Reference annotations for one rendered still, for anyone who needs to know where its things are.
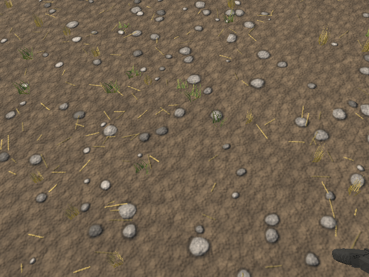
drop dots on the right robot hand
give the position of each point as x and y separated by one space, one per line
355 257

